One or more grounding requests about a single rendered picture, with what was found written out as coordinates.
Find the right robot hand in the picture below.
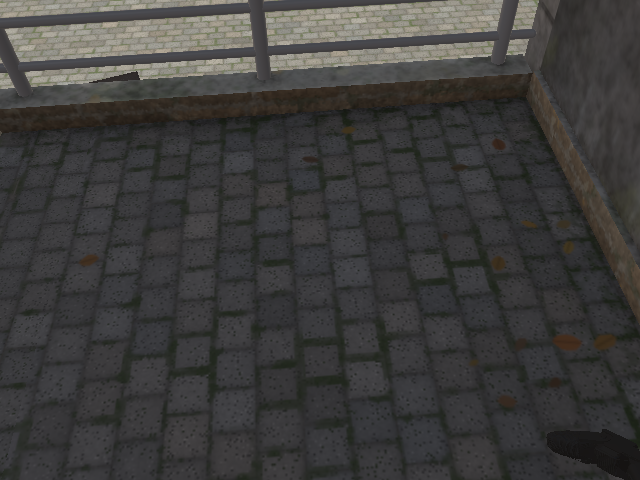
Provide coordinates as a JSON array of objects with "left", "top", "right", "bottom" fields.
[{"left": 546, "top": 429, "right": 640, "bottom": 480}]

